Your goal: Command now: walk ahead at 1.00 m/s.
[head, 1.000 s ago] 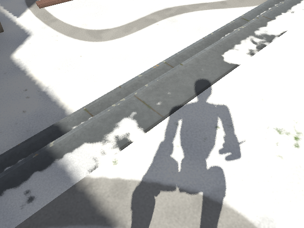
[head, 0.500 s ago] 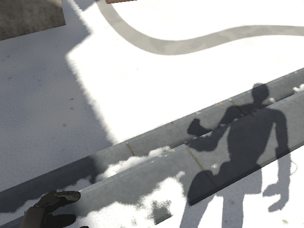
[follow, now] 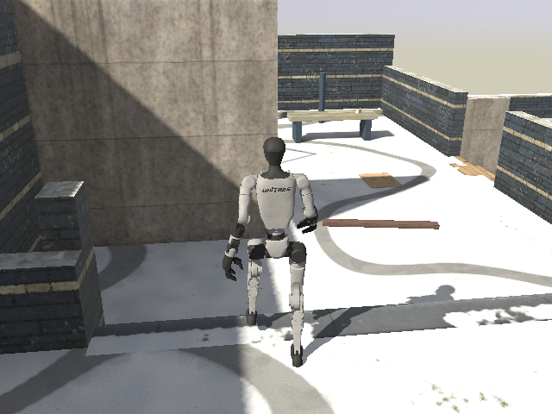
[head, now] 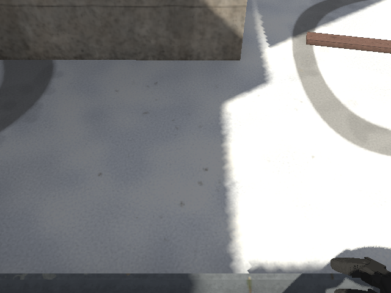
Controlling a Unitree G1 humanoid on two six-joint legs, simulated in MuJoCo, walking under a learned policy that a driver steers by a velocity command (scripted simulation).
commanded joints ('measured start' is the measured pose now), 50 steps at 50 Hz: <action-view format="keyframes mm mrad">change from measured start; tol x64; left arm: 1 -93 140 9 -81 -7 -30 11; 50 -185 2 7 -60 -7 46 46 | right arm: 1 -126 -11 0 -106 -5 -34 19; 6 703 -217 -122 101 10 -28 -25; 50 412 -163 -122 95 30 -60 10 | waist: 1 -61 -105 109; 50 -222 -50 -66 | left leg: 1 338 -67 71 -164 206 -27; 7 1153 166 -247 -221 -216 115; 24 397 84 328 -279 -435 -102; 28 436 101 317 387 258 -152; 30 20 -119 275 1321 -715 -161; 50 893 82 -142 -605 430 -86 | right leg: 1 -379 -209 168 -214 376 -183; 5 -478 -180 100 380 964 -95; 8 -771 -6 287 1298 -188 -62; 23 -497 -93 -41 356 1109 -111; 31 307 -78 259 326 1076 -260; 36 -403 -354 966 151 390 -455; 50 -370 81 395 1189 47 -127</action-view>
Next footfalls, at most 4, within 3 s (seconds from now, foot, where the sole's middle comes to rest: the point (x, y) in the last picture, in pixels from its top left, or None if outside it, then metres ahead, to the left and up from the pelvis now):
0.12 left None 0.28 0.15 -0.77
0.58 right None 0.55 -0.17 -0.95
1.00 left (271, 227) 1.00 -0.22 -1.13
1.42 right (365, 218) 1.10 -0.69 -1.13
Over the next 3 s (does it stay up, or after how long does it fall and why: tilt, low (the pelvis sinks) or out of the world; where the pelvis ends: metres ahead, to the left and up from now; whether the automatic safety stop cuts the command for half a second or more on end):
stays up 1.82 -0.86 -0.35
